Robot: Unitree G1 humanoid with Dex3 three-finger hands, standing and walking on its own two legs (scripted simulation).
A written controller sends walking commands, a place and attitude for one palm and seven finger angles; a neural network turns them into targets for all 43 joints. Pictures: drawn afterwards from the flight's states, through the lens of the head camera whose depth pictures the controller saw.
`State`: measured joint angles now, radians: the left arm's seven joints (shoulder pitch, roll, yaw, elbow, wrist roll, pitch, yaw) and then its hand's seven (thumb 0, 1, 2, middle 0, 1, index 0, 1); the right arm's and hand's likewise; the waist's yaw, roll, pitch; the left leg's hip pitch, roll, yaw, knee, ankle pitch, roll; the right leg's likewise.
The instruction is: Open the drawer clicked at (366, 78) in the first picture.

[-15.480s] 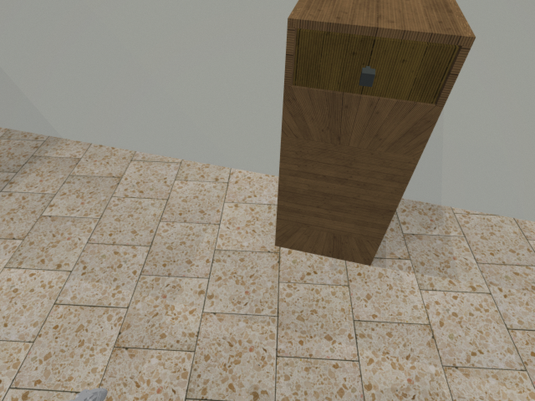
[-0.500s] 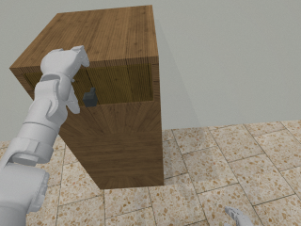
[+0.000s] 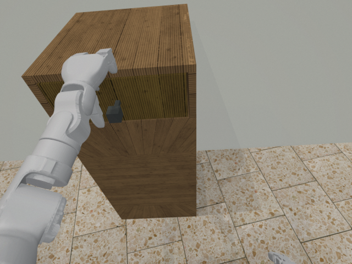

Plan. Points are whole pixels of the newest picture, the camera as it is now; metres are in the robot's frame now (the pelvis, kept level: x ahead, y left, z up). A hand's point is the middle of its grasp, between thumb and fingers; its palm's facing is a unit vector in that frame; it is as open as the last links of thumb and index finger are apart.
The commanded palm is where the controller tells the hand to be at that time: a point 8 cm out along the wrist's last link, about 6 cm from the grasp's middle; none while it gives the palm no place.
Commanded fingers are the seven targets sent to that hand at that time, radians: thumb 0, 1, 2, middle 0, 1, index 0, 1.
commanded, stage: move the hooked fingers above the handle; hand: left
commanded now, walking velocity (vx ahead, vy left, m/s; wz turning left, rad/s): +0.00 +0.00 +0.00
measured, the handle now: (116, 110) +0.48 +0.19 +0.10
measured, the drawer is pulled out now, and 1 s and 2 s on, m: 0.00 0.00 0.00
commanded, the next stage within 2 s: lower the fingers behind the handle in 0.38 s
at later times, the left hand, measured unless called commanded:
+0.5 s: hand (100, 108) +0.42 +0.20 +0.16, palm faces +0.01 -0.02 -1.00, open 14.6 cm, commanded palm +0.40 +0.20 +0.21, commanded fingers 0.00 -0.50 0.30 -0.30 -1.20 -0.30 -1.20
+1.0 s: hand (101, 123) +0.42 +0.21 +0.11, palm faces -0.03 -0.07 -1.00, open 13.9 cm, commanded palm +0.39 +0.21 +0.18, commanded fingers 0.00 -0.50 0.30 -0.30 -1.20 -0.30 -1.20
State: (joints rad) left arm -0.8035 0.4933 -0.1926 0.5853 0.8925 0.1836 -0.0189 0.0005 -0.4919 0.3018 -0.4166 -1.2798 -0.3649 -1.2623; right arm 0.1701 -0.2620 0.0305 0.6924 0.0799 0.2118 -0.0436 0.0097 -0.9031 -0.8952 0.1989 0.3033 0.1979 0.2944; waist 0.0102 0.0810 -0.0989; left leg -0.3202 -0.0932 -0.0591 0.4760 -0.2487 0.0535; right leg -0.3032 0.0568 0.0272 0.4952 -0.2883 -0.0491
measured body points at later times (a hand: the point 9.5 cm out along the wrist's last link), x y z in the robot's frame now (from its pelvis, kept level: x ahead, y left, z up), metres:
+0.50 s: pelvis -0.01 -0.01 +0.00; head +0.00 -0.03 +0.45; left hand +0.42 +0.20 +0.21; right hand +0.12 -0.26 -0.13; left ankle -0.01 +0.09 -0.74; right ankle -0.03 -0.09 -0.74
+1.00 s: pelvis +0.01 +0.00 +0.00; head +0.03 -0.03 +0.44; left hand +0.41 +0.21 +0.17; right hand +0.17 -0.24 -0.13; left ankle -0.01 +0.09 -0.74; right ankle -0.03 -0.09 -0.74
